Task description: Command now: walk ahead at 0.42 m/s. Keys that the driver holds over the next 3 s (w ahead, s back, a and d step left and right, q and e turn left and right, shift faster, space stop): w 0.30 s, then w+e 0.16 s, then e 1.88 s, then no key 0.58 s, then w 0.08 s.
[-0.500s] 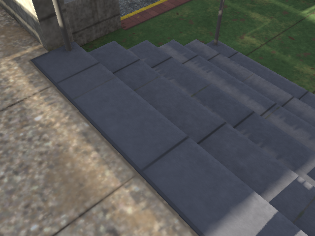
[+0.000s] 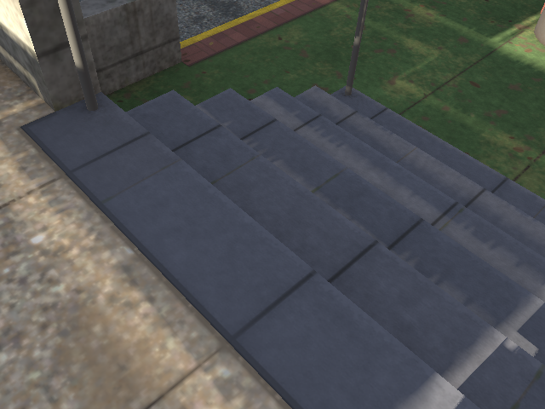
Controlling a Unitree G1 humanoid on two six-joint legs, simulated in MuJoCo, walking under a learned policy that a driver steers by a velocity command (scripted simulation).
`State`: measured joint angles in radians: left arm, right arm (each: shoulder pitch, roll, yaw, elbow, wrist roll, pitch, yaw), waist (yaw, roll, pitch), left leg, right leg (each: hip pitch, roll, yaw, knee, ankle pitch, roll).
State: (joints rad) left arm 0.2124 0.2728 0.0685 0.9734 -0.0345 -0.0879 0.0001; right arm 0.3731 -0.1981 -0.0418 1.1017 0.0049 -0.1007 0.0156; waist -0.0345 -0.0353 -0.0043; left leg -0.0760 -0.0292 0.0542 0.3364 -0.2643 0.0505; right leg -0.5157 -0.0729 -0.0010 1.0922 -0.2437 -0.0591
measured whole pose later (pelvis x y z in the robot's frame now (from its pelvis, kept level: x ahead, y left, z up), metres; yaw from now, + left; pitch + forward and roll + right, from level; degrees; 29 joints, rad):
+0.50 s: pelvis +0.28 -0.06 -0.01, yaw -3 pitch +0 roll +0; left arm 0.25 0.24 0.06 0.98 0.02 -0.07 -0.03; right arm 0.21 -0.25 -0.04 0.95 -0.05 -0.09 0.00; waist 0.01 0.02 0.05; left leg -0.49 0.08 -0.03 1.15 -0.32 0.03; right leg -0.29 0.08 -0.02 0.42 -0.13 -0.09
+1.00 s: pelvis +0.43 -0.04 +0.00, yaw -21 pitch +0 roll -1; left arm 0.21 0.31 0.09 0.80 0.02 0.08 -0.02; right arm 0.17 -0.24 -0.02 0.79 -0.03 -0.01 -0.04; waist 0.01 -0.04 0.07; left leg -0.28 0.03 0.12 0.43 -0.15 0.05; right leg -0.48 0.04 0.03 1.08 -0.44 0.03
